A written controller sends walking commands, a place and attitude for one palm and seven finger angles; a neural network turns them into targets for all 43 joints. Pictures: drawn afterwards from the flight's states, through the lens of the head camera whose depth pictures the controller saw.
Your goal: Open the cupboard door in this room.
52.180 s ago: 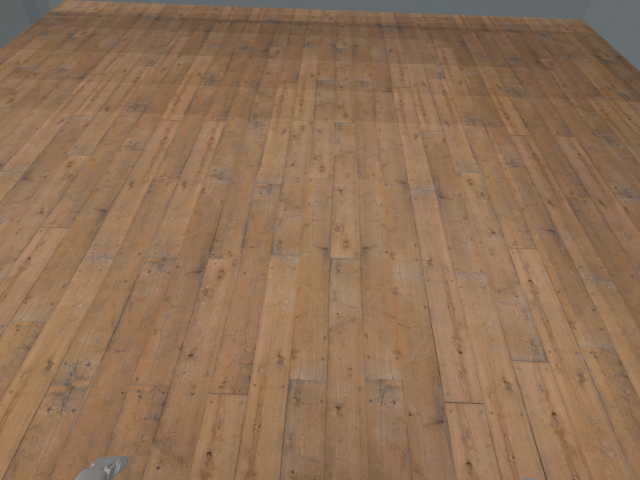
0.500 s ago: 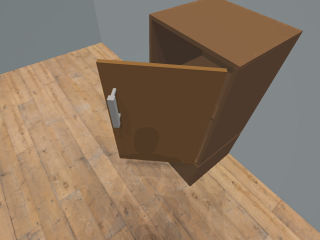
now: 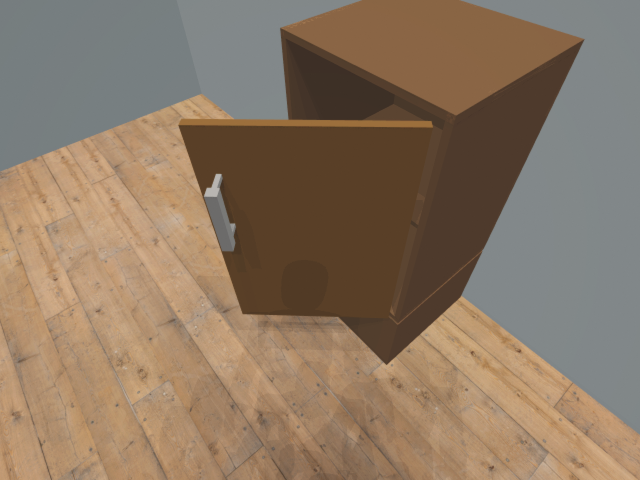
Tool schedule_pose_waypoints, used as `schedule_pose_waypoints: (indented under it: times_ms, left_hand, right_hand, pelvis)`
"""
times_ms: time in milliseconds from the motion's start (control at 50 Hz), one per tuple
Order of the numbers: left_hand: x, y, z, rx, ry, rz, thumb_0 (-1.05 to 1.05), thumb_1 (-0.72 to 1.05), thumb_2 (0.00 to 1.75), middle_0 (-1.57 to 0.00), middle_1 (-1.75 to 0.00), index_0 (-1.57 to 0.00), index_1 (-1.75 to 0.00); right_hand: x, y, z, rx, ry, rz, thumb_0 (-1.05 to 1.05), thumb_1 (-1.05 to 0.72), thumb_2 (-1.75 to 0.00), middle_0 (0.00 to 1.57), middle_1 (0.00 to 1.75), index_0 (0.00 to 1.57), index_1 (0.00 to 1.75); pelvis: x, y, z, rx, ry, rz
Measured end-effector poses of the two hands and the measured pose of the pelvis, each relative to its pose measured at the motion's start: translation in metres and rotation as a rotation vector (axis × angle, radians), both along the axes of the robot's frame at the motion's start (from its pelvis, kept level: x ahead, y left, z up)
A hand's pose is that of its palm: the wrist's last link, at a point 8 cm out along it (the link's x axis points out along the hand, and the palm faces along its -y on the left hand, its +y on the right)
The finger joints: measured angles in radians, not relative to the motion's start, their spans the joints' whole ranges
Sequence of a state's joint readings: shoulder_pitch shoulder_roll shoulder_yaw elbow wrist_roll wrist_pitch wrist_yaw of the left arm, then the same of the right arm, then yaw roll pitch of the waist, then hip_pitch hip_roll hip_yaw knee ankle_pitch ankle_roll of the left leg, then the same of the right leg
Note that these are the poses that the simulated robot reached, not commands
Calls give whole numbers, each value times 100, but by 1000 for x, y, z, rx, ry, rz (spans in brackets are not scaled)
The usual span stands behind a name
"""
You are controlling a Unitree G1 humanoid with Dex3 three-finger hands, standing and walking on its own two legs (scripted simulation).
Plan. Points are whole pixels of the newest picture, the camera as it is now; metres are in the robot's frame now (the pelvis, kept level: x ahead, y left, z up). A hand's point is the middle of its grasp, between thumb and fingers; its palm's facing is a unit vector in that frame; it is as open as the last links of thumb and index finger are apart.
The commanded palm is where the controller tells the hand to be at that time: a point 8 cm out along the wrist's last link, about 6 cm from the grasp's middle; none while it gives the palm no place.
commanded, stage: raise the hand with hooked fingers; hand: left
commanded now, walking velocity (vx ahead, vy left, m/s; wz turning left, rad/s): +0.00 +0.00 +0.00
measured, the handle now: (223, 213) +0.56 +0.22 -0.04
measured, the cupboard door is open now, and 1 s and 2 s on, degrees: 47 47 47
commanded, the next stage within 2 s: none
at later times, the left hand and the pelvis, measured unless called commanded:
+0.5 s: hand out of the picture +0.13 +0.20 -0.08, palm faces +0.08 -1.00 +0.02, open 8.7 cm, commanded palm +0.12 +0.25 -0.06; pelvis -0.04 -0.02 -0.10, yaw +4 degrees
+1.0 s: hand (138, 436) +0.18 +0.24 -0.05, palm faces +0.03 -1.00 -0.05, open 11.7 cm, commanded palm +0.15 +0.29 -0.04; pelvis -0.05 +0.01 -0.09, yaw +3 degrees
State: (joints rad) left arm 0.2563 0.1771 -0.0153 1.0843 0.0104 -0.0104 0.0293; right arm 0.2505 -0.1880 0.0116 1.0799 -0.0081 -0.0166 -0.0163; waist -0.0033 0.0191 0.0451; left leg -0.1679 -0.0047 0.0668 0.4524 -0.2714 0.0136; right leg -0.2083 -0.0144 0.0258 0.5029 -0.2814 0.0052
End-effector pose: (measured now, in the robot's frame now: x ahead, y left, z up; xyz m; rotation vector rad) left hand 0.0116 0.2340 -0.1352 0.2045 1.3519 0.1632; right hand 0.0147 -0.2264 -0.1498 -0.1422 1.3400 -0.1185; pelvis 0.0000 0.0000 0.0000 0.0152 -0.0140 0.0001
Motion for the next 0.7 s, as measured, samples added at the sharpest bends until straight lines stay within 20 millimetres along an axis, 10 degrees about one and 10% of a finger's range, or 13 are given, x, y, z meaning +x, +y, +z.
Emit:
schedule_pose_waypoints:
  times_ms: [100,280,500,700]
  left_hand:
    - [13,-2,4,-5,-69,52,1,90,90,-20,-30,-20,-30]
    - [152,7,120,-45,-1183,53,1,82,87,-21,-36,-21,-36]
    - [98,18,60,-176,-1284,-74,1,58,77,-23,-51,-23,-51]
    - [126,27,82,-165,-1324,-191,1,35,67,-24,-65,-24,-65]
  right_hand:
    - [-4,-8,3,-17,-5,-14,1,-91,-90,20,30,20,30]
    - [93,-39,33,-117,-565,57,1,-91,-90,20,30,20,30]
    - [190,-32,37,-142,-924,237,1,-91,-90,19,30,20,30]
    - [148,16,-19,-29,-715,232,1,-91,-90,20,30,20,30]
  pelvis:
    - [-1,-4,-1,-8,7,6]
    - [-21,-12,-28,-5,124,55]
    - [-44,-20,-99,-30,246,65]
    - [-52,-15,-106,-82,264,82]
